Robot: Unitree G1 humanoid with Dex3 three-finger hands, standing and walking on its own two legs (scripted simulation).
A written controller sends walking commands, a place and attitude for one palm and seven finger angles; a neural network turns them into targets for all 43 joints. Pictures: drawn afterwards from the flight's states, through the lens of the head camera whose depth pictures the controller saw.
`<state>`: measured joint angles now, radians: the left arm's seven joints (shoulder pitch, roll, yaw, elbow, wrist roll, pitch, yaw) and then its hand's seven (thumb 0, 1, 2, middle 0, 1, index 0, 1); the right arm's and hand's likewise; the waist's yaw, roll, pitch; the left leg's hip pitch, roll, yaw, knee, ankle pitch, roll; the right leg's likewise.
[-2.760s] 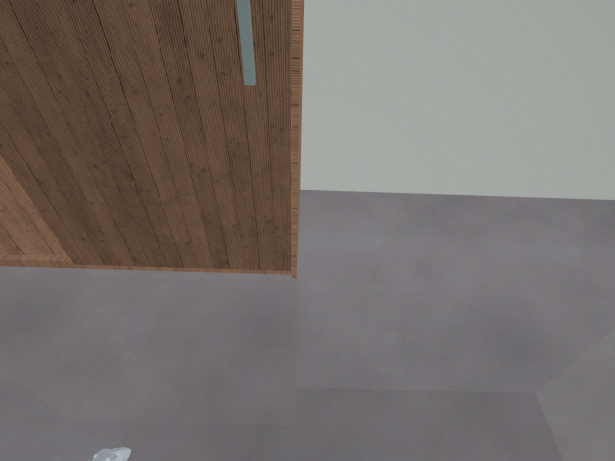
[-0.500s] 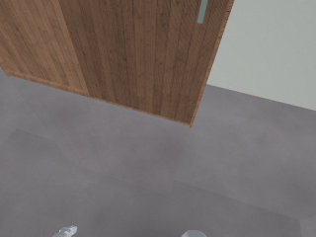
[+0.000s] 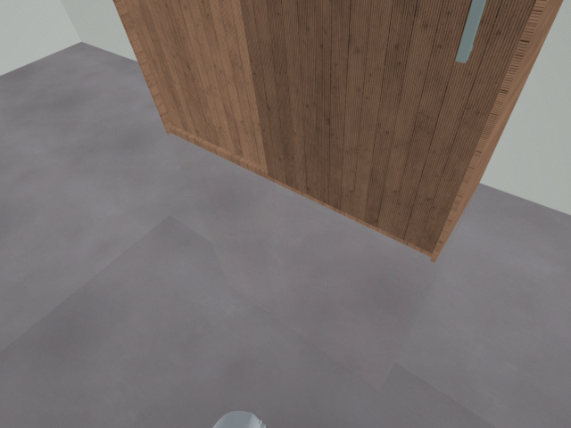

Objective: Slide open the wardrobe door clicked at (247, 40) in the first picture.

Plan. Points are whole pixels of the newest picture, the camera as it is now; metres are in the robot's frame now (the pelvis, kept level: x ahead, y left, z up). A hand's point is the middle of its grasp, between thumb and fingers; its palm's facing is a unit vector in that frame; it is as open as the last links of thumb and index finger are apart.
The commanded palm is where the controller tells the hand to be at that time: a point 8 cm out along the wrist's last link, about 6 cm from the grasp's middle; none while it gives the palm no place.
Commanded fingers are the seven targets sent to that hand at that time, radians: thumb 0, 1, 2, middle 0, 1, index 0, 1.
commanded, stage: walk to a spot facing it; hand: right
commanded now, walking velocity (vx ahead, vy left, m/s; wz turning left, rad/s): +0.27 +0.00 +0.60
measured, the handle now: (480, 5) +0.91 -0.40 +0.18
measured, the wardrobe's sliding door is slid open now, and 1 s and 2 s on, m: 0.00 0.00 0.00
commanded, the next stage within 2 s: turn to face it in 1.40 s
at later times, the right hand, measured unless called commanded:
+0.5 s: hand (334, 378) +0.24 -0.05 -0.16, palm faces -0.29 +0.94 -0.21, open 7.3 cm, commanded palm none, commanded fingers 0.00 -0.90 -0.90 0.20 0.30 0.20 0.30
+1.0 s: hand (359, 343) +0.31 -0.11 -0.20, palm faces -0.32 +0.94 -0.12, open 7.4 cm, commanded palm none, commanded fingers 0.00 -0.90 -0.90 0.20 0.30 0.20 0.30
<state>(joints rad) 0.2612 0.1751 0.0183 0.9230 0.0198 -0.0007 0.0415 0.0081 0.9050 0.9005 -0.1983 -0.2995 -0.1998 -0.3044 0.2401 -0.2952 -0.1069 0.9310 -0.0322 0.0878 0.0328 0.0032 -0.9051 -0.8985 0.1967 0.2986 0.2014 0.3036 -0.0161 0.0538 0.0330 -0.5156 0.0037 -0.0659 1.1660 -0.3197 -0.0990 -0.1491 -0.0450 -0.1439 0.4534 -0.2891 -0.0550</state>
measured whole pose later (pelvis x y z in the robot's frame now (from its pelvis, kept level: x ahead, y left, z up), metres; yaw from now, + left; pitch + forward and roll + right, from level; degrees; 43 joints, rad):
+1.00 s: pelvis +0.29 +0.07 -0.01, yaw +25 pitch -3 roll +3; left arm 0.19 0.14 0.05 0.99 0.01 -0.08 0.03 -0.01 0.93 0.90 -0.20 -0.30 -0.20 -0.30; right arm 0.39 -0.18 -0.07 1.11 -0.03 0.00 0.01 0.01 -0.91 -0.90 0.20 0.30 0.20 0.30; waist -0.04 0.04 0.06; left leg -0.42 0.04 0.00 1.24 -0.30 0.01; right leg -0.26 -0.06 -0.23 0.53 -0.22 -0.09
